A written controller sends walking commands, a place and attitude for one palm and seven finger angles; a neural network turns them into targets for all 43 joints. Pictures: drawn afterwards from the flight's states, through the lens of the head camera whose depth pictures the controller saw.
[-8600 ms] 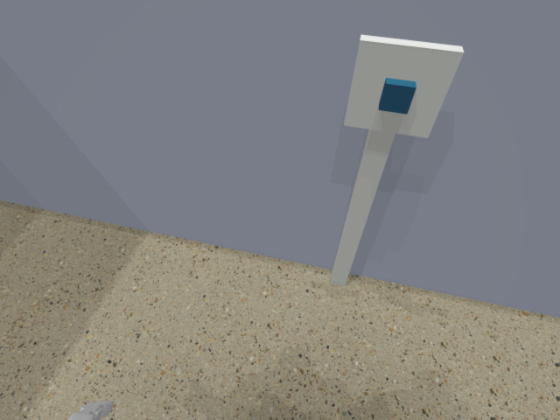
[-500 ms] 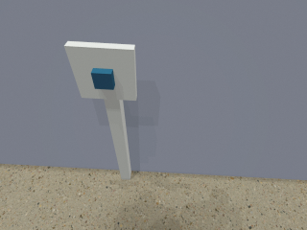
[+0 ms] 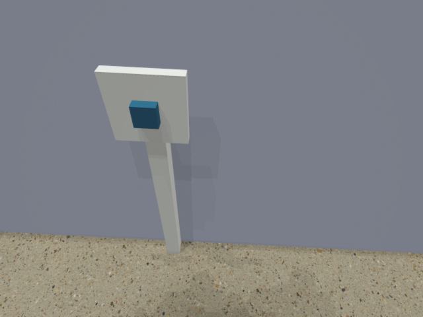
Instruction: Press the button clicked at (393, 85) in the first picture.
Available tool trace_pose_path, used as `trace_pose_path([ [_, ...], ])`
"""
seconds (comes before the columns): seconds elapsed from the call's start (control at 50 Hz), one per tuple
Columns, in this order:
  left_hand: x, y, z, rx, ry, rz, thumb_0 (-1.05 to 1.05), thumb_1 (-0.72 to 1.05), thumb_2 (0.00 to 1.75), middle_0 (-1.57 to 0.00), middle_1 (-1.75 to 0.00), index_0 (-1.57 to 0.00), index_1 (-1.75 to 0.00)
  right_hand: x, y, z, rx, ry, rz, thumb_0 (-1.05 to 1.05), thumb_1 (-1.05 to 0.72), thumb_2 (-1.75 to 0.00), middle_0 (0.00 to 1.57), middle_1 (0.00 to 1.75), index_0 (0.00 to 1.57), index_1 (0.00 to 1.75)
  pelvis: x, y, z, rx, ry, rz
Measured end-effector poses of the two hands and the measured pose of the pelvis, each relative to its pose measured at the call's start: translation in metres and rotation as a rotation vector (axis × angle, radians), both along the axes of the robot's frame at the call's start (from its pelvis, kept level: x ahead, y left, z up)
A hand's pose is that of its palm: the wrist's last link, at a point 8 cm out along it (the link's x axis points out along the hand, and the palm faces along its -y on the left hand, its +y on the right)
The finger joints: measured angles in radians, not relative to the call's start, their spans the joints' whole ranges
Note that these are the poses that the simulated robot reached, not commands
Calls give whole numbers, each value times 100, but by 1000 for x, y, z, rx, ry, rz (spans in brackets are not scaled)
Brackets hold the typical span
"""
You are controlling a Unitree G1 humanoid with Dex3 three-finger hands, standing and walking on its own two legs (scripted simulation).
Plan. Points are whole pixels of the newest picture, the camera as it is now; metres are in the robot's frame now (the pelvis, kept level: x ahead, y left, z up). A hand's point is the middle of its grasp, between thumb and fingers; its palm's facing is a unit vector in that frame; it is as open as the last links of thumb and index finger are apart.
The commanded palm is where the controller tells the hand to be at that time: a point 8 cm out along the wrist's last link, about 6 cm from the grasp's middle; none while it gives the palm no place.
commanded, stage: shuffle to correct the standing spot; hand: left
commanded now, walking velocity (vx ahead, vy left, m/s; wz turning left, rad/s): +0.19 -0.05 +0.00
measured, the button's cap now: (145, 114) +0.54 +0.20 +0.10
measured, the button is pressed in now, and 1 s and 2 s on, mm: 0 0 0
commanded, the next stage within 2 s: come to a stop and stand still in 0.12 s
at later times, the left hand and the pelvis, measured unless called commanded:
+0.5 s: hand out of the picture +0.01 +0.16 -0.18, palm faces +0.02 -0.98 -0.18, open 7.4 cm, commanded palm none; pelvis +0.06 +0.01 -0.01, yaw +0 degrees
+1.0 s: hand out of the picture +0.06 +0.15 -0.18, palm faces -0.01 -0.98 -0.21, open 7.3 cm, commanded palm none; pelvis +0.02 -0.03 -0.01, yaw -2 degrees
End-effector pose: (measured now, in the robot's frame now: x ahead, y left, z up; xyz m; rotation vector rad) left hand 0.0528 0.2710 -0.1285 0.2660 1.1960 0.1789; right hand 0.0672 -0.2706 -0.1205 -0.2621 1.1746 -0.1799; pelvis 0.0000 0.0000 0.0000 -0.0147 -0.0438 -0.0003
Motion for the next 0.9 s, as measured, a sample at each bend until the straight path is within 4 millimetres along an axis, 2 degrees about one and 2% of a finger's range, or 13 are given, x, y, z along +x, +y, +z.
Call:
trace_pose_path([
  [0.08,-18,-11,-9,-28,64,12,1,91,90,-19,-30,-20,-30,-15,8,-6,20,53,-19,1,-91,-90,20,30,20,30,4,0,-1,5,6,-4],
  [0.24,-65,-49,-25,-129,234,52,1,91,90,-19,-30,-20,-30,-48,35,-24,91,186,-69,1,-91,-90,20,30,20,30,22,-1,-5,8,14,-14],
  [0.3,-78,-61,-28,-143,284,64,1,91,90,-20,-30,-20,-30,-53,42,-28,106,228,-74,1,-91,-90,20,30,20,30,30,-1,-8,-5,28,-12],
  [0.36,-82,-67,-30,-158,330,71,1,91,90,-20,-30,-20,-30,-50,52,-32,119,246,-76,1,-91,-90,20,30,20,30,39,2,-12,-20,47,-4],
  [0.42,-72,-68,-29,-154,346,81,1,91,90,-20,-30,-20,-30,-44,65,-36,139,245,-74,1,-91,-90,20,30,20,30,48,5,-13,-12,58,-4],
  [0.52,-37,-62,-25,-114,272,97,1,91,90,-20,-30,-20,-30,-37,73,-42,151,259,-77,3,-93,-90,20,30,20,30,57,7,-13,2,60,-7],
  [0.62,0,-55,-22,-69,172,62,1,91,90,-20,-30,-20,-30,-32,57,-44,135,228,-107,4,-94,-90,20,30,20,30,50,0,-13,19,61,-26],
  [0.68,15,-51,-20,-43,122,33,1,92,90,-20,-30,-20,-30,-28,43,-43,122,187,-119,3,-94,-90,20,30,20,30,42,-7,-14,26,60,-37],
  [0.78,28,-55,-19,-38,52,-4,1,92,90,-19,-30,-20,-30,-21,26,-37,110,120,-117,2,-93,-90,20,30,20,30,30,-17,-14,29,45,-35],
  [0.9,25,-68,-21,-74,18,-7,1,92,90,-19,-30,-20,-30,-20,19,-28,101,87,-93,1,-92,-90,20,30,20,30,22,-25,-11,25,27,-30],
])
